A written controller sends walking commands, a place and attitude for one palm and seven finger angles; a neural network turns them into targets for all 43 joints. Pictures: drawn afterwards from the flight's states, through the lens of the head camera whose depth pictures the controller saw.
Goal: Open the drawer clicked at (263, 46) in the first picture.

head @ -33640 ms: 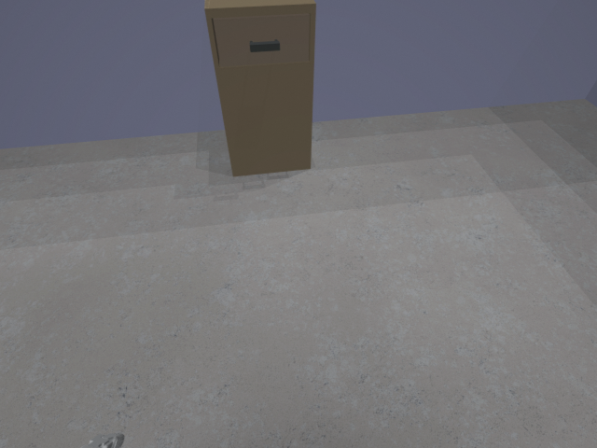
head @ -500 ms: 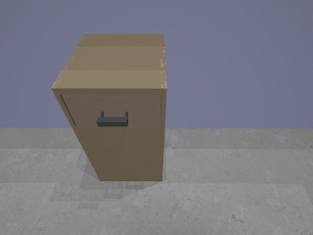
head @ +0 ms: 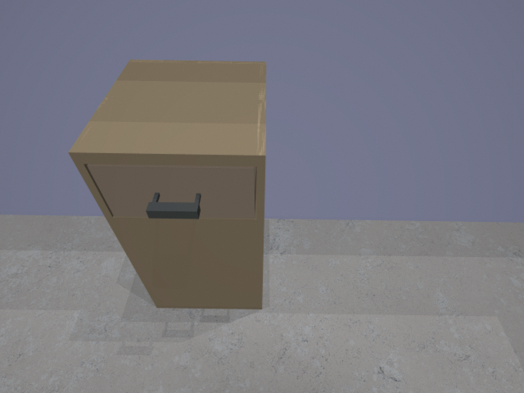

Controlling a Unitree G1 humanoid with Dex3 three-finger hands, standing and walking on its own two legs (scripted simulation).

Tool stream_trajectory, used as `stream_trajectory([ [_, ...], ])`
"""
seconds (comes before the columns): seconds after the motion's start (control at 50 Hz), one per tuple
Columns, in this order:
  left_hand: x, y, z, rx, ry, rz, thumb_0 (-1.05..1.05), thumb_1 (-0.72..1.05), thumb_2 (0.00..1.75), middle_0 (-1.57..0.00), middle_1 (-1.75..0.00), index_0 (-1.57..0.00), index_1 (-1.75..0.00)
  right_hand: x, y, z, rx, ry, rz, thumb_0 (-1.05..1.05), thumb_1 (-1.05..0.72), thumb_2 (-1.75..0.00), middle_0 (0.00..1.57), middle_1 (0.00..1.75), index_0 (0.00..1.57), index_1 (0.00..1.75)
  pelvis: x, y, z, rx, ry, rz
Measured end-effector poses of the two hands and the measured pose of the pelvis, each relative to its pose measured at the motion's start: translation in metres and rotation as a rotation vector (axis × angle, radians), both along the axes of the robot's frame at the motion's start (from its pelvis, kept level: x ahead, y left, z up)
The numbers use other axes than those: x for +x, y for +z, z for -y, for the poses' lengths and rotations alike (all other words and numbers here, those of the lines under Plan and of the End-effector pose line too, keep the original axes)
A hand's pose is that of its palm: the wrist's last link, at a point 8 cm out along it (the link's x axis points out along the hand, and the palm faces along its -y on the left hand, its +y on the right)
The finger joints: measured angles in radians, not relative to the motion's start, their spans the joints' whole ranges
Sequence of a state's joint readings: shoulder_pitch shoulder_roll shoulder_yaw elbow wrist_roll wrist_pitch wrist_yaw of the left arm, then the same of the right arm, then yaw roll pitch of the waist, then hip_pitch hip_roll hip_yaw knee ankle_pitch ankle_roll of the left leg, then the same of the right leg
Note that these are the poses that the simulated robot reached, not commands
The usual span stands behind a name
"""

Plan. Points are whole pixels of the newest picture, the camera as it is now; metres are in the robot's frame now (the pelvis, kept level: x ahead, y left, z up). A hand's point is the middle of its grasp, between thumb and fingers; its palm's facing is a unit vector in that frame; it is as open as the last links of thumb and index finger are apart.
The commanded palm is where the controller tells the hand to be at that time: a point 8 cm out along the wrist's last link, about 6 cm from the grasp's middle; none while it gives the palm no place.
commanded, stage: raise the hand with hooked fingers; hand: left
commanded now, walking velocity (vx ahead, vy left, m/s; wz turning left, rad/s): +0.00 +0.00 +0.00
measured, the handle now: (175, 203) +0.53 +0.24 -0.09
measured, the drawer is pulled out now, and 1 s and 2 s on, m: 0.00 0.00 0.00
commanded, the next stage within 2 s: move the hooked fingers above the handle in 2.00 s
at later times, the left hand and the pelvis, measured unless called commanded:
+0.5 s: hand (157, 373) +0.17 +0.18 -0.06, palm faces -0.06 -0.22 -0.97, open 8.4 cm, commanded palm +0.15 +0.21 -0.02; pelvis -0.02 -0.02 -0.03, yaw -2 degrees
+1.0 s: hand (130, 322) +0.22 +0.22 -0.01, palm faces -0.01 -0.12 -0.99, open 11.4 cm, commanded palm +0.20 +0.23 +0.05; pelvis -0.01 +0.00 -0.02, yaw +0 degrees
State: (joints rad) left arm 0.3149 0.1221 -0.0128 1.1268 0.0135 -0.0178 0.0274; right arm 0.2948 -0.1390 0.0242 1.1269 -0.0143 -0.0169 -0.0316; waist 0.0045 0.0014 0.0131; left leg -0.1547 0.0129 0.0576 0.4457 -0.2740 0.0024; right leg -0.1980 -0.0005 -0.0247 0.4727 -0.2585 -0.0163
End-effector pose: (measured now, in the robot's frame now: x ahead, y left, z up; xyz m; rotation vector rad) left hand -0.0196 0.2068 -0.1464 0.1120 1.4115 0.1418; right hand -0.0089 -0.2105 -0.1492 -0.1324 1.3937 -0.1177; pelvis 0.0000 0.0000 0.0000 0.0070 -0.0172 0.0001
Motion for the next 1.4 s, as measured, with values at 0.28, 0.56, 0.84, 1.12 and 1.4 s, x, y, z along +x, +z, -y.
stream_trajectory([
  [0.28,0.138,0.117,-0.029,0.563,-0.474,0.650,0.05,0.90,0.87,-0.21,-0.34,-0.20,-0.34,0.078,0.014,0.044,-0.097,0.020,0.472,0.02,-0.93,-0.89,0.20,0.30,0.20,0.30,-0.011,-0.012,0.006,0.017,0.012,-0.053],
  [0.56,0.149,0.126,0.015,1.049,-1.016,0.885,0.00,0.56,0.75,-0.24,-0.52,-0.23,-0.52,0.234,0.066,0.040,-0.068,0.270,0.756,0.01,-0.91,-0.89,0.19,0.30,0.20,0.30,-0.025,-0.040,0.020,0.046,-0.021,-0.187],
  [0.84,0.209,0.174,-0.016,1.156,-0.935,0.876,0.00,0.23,0.61,-0.27,-0.73,-0.27,-0.73,0.200,0.026,-0.016,0.076,0.241,0.597,0.01,-0.91,-0.89,0.20,0.30,0.20,0.30,-0.018,-0.035,0.015,0.012,0.017,-0.141],
  [1.12,0.233,0.200,-0.031,1.164,-0.986,0.949,0.00,-0.09,0.47,-0.30,-0.94,-0.29,-0.94,0.162,0.022,0.027,-0.055,0.149,0.455,0.01,-0.91,-0.89,0.20,0.30,0.20,0.30,-0.008,-0.022,-0.002,0.006,0.004,-0.124],
  [1.4,0.268,0.243,-0.035,1.178,-0.994,0.962,0.00,-0.40,0.34,-0.32,-1.14,-0.31,-1.14,0.206,0.052,-0.004,0.006,0.171,0.594,0.01,-0.91,-0.89,0.19,0.30,0.20,0.30,-0.005,-0.011,-0.007,0.004,0.008,-0.068],
])
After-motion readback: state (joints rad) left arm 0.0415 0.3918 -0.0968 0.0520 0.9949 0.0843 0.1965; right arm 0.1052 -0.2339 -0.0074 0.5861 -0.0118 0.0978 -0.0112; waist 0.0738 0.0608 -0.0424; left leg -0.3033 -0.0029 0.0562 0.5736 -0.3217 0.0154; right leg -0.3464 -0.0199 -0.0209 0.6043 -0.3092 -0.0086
